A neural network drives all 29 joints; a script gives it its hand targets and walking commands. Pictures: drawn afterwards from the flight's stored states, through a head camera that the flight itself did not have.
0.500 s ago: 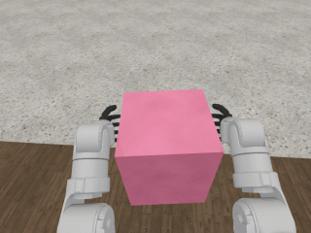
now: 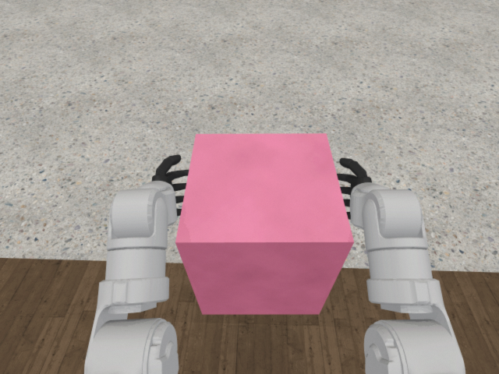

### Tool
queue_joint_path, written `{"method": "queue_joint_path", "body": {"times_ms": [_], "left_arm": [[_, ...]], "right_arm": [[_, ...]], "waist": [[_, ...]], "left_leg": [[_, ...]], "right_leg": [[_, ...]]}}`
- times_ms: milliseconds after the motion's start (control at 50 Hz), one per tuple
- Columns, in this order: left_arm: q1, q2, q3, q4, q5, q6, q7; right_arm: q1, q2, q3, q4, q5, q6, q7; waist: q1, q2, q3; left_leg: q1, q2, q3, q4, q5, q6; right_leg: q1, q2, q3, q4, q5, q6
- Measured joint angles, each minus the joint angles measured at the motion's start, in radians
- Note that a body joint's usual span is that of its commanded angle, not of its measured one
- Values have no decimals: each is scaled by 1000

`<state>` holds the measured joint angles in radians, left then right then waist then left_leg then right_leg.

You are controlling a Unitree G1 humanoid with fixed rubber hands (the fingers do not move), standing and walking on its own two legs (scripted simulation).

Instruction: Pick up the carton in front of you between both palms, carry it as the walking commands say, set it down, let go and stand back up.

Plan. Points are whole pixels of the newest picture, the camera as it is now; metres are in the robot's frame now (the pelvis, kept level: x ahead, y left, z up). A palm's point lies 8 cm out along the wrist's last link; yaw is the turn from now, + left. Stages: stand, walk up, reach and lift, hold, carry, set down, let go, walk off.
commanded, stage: carry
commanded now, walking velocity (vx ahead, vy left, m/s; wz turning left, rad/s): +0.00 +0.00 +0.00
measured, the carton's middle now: (260, 229) +0.36 +0.00 +0.03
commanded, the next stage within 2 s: none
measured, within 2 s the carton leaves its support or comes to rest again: neither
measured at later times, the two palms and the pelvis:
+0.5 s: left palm (173, 174) +0.39 +0.13 +0.14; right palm (373, 172) +0.39 -0.17 +0.13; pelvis +0.04 -0.02 +0.01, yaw +0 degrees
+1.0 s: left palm (183, 174) +0.38 +0.11 +0.15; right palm (390, 173) +0.38 -0.19 +0.14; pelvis +0.04 -0.04 +0.01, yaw +0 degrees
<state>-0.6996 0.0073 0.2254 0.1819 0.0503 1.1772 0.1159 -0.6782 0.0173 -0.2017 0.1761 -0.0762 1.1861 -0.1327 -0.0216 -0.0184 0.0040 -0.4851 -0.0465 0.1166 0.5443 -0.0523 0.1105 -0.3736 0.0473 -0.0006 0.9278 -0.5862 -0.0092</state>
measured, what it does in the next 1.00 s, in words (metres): steps on the spot: right foot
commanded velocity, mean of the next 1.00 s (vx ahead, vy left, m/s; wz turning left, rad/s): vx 0.00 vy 0.00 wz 0.00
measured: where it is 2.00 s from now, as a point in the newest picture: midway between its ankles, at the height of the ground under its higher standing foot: outside the picture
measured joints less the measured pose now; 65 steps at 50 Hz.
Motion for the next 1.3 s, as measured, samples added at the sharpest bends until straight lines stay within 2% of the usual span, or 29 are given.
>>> {"method": "queue_joint_path", "body": {"times_ms": [60,160,260,400,820,1300], "left_arm": [[14,-12,-6,-28,11,13,2],[37,-32,-11,-95,16,7,7],[35,-32,-11,-118,14,3,9],[38,-28,-3,-17,17,6,6],[27,-11,-14,113,19,25,2],[11,-2,-19,81,9,34,4]], "right_arm": [[23,-4,2,-27,15,6,-1],[43,-5,-4,-91,28,4,-4],[20,-13,-4,-101,30,7,-4],[8,-15,-3,10,14,17,3],[-7,-39,25,152,27,29,7],[-21,-35,14,108,19,43,7]], "waist": [[-5,10,24],[3,27,22],[20,33,-18],[32,34,-92],[9,30,-154],[22,25,-106]], "left_leg": [[21,7,0,-19,-10,11],[42,22,-10,-30,-27,1],[51,22,-16,-37,-37,-11],[63,25,-22,-16,-60,-26],[107,48,-30,-27,-47,-53],[94,59,-30,-10,-51,-62]], "right_leg": [[-14,-21,17,-183,65,1],[42,-27,-8,-334,341,15],[53,-26,-14,-336,302,4],[67,-25,-24,-313,276,-11],[111,-8,-42,-327,289,-35],[97,-6,-54,-308,282,-45]]}}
